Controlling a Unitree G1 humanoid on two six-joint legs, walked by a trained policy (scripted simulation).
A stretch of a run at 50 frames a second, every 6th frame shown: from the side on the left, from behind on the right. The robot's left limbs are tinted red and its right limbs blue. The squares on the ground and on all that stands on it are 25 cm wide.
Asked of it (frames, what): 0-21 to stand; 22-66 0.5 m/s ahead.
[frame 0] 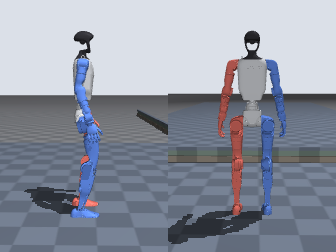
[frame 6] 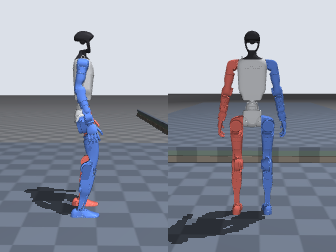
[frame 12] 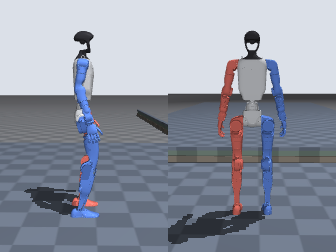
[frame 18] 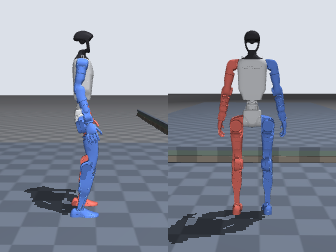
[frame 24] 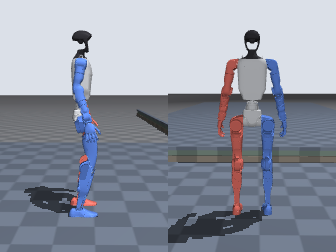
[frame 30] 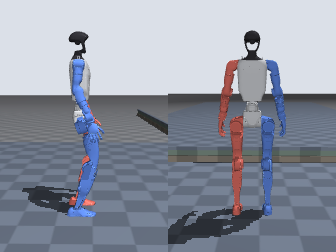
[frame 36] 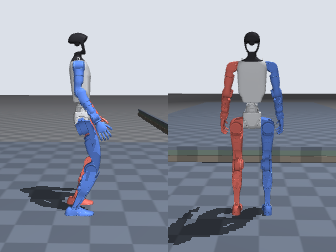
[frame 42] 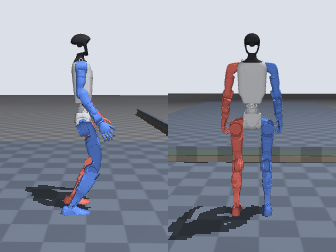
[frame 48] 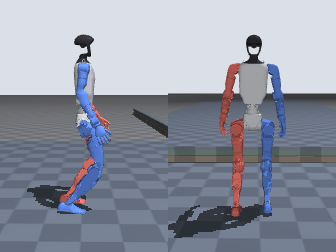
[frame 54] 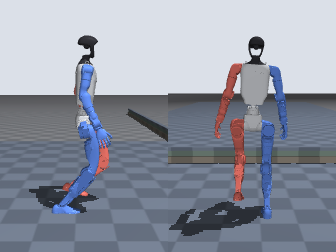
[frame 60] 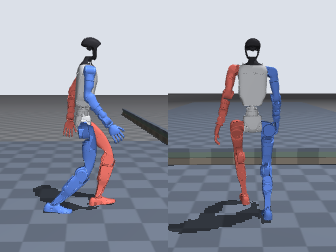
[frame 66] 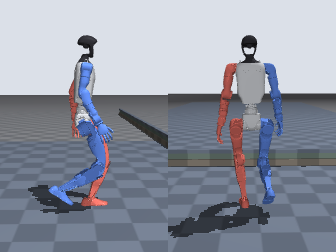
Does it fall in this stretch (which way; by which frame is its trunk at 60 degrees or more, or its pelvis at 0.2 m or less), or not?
no
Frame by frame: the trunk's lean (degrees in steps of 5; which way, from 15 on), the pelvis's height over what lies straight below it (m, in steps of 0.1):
0: 0, 0.8
6: 0, 0.8
12: 0, 0.8
18: 0, 0.8
24: 0, 0.8
30: 0, 0.8
36: 5, 0.8
42: 5, 0.7
48: 0, 0.7
54: 5, 0.7
60: 5, 0.7
66: 5, 0.7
